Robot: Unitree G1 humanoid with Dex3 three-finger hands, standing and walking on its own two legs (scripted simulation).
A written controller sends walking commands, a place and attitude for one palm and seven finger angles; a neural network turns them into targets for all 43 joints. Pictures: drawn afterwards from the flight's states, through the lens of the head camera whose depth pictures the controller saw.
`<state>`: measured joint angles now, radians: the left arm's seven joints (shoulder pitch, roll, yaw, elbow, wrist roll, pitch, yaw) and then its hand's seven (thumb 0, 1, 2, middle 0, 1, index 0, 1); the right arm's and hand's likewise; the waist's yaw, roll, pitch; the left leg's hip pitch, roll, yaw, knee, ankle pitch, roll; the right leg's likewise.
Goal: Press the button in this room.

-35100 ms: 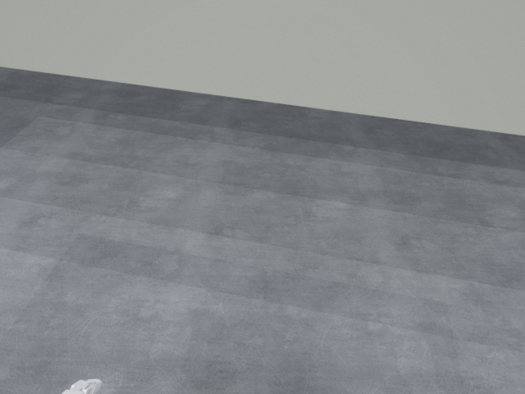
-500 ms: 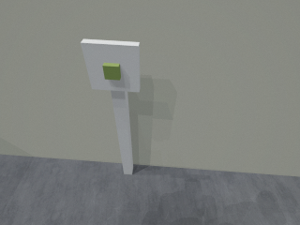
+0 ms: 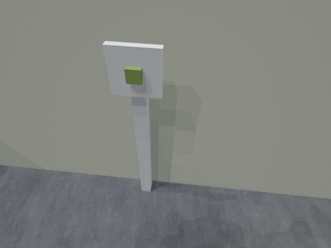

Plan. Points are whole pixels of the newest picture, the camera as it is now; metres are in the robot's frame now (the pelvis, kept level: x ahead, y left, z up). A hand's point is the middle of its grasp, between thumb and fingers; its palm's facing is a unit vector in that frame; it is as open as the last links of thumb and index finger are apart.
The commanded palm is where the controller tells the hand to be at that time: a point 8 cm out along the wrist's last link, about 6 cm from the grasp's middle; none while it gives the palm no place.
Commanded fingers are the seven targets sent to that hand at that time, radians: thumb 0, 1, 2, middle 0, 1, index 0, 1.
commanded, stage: look again from close up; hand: left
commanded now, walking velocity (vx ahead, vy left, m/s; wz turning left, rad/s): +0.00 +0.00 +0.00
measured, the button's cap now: (134, 75) +0.62 +0.16 +0.12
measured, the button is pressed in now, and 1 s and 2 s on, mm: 0 0 0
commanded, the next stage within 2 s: shuffle to correct the standing spot in 0.34 s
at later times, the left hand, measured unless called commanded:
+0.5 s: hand out of the picture -0.02 +0.18 -0.16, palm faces +0.02 -0.99 -0.17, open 7.3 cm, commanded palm none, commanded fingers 0.00 0.90 0.90 -0.20 -0.30 -0.20 -0.30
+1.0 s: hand out of the picture +0.00 +0.14 -0.17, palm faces +0.01 -0.99 -0.10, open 7.4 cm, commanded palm none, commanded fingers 0.00 0.90 0.90 -0.20 -0.30 -0.20 -0.30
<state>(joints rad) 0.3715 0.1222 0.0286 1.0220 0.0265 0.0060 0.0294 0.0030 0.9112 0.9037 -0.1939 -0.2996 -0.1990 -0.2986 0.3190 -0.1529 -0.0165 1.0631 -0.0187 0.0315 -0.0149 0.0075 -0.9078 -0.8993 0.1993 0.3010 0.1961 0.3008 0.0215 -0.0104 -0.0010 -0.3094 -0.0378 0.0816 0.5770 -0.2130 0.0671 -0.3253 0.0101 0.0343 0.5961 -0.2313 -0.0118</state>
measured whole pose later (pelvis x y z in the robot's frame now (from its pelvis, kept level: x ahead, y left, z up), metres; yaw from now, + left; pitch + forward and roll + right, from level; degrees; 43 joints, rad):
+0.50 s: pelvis -0.02 +0.02 +0.01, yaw -1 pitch -1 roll +0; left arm 0.32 0.14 0.01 1.06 0.02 -0.01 0.03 0.00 0.91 0.90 -0.19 -0.30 -0.20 -0.30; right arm 0.32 -0.12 0.00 1.09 -0.01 0.00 -0.02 0.01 -0.92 -0.90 0.20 0.30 0.20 0.30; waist -0.01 -0.01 0.02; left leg -0.26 -0.06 0.07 0.41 -0.14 0.08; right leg -0.20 -0.02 0.02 0.45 -0.24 0.01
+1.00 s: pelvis +0.05 +0.00 +0.01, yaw -3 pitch +1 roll +0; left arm 0.42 0.11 0.03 1.10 0.02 -0.01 0.00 0.00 0.91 0.90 -0.19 -0.30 -0.20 -0.30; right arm 0.32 -0.13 -0.01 1.04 -0.03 -0.06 -0.02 0.00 -0.91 -0.90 0.20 0.30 0.20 0.30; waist 0.00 -0.04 0.00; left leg -0.23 -0.02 0.10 0.54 -0.33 0.06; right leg -0.36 0.00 -0.02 0.94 -0.45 -0.05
